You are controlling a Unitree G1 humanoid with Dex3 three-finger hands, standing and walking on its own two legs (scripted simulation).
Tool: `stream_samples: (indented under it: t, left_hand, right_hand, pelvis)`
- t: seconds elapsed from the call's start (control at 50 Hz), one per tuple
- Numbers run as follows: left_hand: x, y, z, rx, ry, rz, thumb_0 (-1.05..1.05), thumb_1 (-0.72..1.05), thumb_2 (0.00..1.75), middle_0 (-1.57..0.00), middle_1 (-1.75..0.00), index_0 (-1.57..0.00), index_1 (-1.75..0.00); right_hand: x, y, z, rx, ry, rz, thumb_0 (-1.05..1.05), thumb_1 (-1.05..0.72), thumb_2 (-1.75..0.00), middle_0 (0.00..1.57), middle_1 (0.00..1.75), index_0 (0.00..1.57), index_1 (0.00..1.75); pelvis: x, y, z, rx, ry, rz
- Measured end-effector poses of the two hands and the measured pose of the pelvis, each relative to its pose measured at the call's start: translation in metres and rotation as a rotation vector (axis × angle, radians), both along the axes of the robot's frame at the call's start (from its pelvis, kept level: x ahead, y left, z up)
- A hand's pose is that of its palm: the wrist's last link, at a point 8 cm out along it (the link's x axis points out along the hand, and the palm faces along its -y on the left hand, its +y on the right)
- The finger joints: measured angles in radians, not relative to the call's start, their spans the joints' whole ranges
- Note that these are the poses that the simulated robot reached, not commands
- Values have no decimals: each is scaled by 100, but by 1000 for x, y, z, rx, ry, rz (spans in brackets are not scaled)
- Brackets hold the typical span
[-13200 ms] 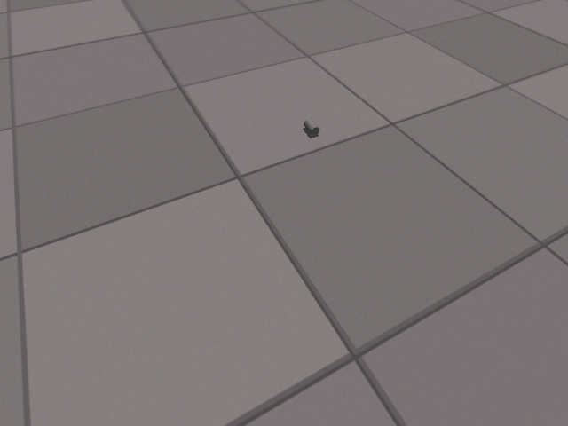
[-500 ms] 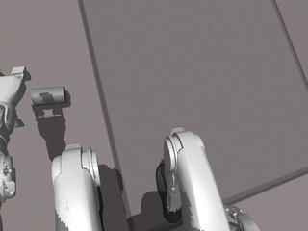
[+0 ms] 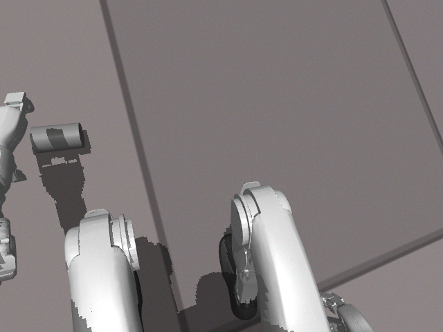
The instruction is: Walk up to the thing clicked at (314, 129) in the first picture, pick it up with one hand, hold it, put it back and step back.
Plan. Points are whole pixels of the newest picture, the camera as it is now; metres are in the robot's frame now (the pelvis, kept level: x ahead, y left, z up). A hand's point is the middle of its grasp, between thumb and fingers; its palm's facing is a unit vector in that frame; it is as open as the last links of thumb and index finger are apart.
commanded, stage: rise first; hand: left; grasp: from above
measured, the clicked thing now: (58, 137) +0.51 +0.26 -0.30
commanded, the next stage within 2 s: approach in 1.26 s
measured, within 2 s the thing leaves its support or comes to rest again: neither
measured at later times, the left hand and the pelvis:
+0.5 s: hand (15, 141) +0.46 +0.30 -0.18, palm faces -0.45 -0.07 -0.89, open 13.5 cm; pelvis +0.00 +0.00 -0.01, yaw -1 degrees
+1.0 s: hand (13, 138) +0.46 +0.30 -0.17, palm faces -0.45 -0.06 -0.89, open 13.3 cm; pelvis +0.00 +0.00 +0.00, yaw -1 degrees
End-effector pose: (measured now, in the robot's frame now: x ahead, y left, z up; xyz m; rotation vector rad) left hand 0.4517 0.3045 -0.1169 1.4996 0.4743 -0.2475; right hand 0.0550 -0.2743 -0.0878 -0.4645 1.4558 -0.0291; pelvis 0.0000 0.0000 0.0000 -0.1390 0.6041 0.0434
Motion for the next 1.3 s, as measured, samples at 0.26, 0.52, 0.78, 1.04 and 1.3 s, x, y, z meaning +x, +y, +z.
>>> stream_samples:
  t: [0.26, 0.52, 0.78, 1.04, 1.3]
  left_hand:
    - [10, -3, -5, 2, 2, 7, 0, -42, 93, -19, -91, -18, -91]
    - [17, -5, -7, -2, 7, 0, 0, -42, 93, -20, -89, -19, -90]
    - [20, -3, -4, 10, 7, 5, 0, -41, 92, -21, -88, -20, -89]
    - [18, -5, 3, 3, 8, -8, 0, -38, 90, -24, -86, -22, -87]
    - [16, -6, 7, 7, 8, -8, 0, -37, 89, -26, -84, -24, -85]
  right_hand:
    - [-11, 5, 0, 1, 16, -10, 0, -91, -90, 20, 30, 21, 30]
    - [-19, 6, 1, 0, 31, -13, 0, -91, -90, 20, 30, 21, 30]
    - [-21, 6, 2, 7, 29, -10, 0, -91, -90, 20, 30, 21, 30]
    - [-18, 6, 4, 9, 19, -14, 0, -91, -90, 20, 30, 21, 30]
    - [-18, 6, 7, 4, 7, -11, 0, -91, -90, 20, 30, 21, 30]
  pelvis:
    - [0, 2, -3, -8, -2, -2]
    - [-1, 2, -6, -13, -7, -4]
    - [-1, 1, -5, -13, -8, -4]
    - [-2, 1, -2, -13, -7, -2]
    - [-4, 1, 0, -11, -7, -1]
